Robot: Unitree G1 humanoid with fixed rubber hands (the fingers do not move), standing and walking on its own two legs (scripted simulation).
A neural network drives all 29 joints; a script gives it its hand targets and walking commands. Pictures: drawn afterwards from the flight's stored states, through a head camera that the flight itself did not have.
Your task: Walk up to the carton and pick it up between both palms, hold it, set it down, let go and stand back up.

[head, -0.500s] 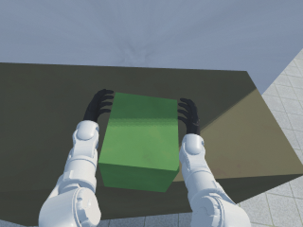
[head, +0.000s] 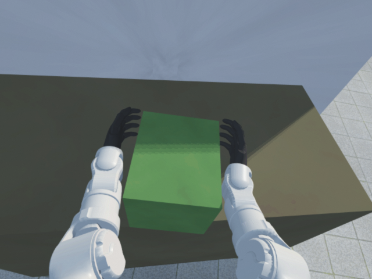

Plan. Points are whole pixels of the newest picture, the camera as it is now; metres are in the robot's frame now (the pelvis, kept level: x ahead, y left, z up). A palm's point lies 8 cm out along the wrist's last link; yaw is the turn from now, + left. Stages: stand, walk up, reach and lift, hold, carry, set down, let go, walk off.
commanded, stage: reach and lift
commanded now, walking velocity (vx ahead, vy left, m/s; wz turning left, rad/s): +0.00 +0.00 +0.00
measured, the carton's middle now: (174, 174) +0.36 +0.04 -0.02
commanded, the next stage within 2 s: none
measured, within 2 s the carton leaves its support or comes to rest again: leaves its support in 0.44 s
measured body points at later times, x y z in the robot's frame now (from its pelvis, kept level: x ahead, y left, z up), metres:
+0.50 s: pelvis +0.00 -0.01 +0.00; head +0.05 +0.03 +0.45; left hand +0.41 +0.17 +0.05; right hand +0.39 -0.10 +0.05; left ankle +0.04 +0.11 -0.75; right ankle -0.06 -0.14 -0.75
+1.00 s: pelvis +0.00 -0.02 +0.00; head +0.01 +0.02 +0.45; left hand +0.39 +0.16 +0.10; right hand +0.39 -0.11 +0.09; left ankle +0.04 +0.11 -0.75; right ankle -0.06 -0.14 -0.75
